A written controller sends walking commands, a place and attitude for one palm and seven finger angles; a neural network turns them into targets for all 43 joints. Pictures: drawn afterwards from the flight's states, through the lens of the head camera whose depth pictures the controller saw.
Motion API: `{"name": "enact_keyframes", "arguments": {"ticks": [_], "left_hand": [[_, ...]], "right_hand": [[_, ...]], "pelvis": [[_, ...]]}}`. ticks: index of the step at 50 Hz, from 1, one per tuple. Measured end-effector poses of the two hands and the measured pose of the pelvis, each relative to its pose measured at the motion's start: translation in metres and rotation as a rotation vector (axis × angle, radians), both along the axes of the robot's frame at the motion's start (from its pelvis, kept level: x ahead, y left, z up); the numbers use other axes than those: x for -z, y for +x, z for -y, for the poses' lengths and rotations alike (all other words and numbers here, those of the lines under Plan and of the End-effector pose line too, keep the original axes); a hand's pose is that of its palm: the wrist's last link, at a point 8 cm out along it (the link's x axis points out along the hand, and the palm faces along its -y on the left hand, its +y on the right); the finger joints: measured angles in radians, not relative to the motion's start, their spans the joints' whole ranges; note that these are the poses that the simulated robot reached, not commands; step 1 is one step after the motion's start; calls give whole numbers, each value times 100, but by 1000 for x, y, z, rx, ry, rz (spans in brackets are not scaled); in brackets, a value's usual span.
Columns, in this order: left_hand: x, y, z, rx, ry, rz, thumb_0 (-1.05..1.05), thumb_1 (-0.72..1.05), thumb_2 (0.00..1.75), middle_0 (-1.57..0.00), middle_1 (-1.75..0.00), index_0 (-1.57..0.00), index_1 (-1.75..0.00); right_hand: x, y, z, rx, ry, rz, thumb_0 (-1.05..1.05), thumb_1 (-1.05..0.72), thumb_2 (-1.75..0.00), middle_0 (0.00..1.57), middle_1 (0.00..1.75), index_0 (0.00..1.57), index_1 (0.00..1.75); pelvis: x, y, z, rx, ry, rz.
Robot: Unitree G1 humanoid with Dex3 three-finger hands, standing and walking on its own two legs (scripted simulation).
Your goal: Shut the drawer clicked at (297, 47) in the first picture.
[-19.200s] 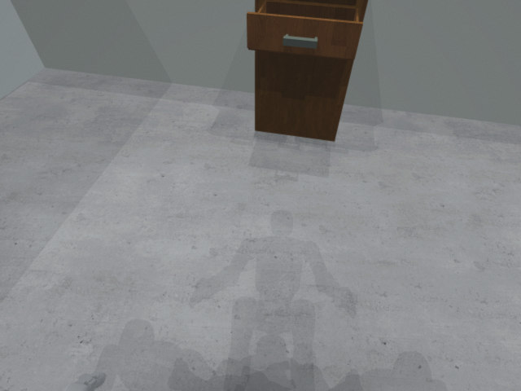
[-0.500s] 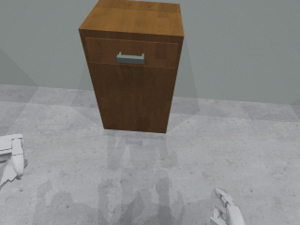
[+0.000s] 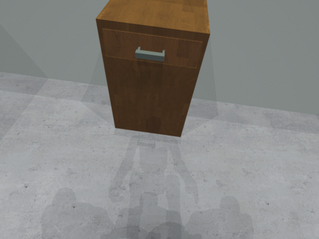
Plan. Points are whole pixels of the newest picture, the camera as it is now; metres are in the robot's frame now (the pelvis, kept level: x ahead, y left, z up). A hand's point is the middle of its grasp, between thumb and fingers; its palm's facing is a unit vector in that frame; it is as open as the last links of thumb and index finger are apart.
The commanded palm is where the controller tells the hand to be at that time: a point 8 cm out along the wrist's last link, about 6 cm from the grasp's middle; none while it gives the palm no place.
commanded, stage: let the arm hang, fingers relaxed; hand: left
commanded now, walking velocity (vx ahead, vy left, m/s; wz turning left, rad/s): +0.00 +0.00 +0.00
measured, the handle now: (150, 52) +0.90 +0.10 -0.05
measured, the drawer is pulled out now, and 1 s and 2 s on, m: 0.00 0.00 0.00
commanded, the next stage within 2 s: look to check the result in 0.72 s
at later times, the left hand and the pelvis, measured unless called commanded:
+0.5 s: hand out of the picture +0.02 +0.18 -0.17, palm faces +0.01 -0.98 -0.20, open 7.3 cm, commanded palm none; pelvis +0.00 +0.00 +0.00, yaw -1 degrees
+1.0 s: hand out of the picture +0.01 +0.16 -0.17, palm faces +0.03 -0.98 -0.20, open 7.4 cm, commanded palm none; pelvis +0.02 -0.01 +0.01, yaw -1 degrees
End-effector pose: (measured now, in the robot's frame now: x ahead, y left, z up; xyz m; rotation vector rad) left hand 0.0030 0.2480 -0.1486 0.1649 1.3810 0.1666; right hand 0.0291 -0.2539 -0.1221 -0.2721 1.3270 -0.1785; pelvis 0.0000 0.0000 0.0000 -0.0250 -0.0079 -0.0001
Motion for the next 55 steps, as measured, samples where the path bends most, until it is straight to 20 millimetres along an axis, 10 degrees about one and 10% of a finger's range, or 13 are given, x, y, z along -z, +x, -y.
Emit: {"name": "enact_keyframes", "arguments": {"ticks": [10, 28, 55], "left_hand": [[-18, -62, -12, -37, 47, -187, 1, 90, 90, -57, -72, -56, -71], [-8, 20, 32, 15, -22, 20, 1, 91, 90, -22, -31, -21, -31], [-9, 4, 39, -22, -16, -60, 0, 90, 90, -20, -30, -20, -30]], "right_hand": [[17, -49, -24, 68, 82, -140, 1, -91, -90, 20, 30, 20, 30], [23, -33, -34, 98, 123, -68, 0, -92, -90, 20, 30, 20, 30], [20, -17, -18, 90, 106, -84, 0, -91, -90, 20, 30, 20, 30]], "pelvis": [[-5, 1, -3, 3, 8, 12], [-4, 6, 3, 15, 19, 22], [-6, 19, 16, 11, 18, 22]]}}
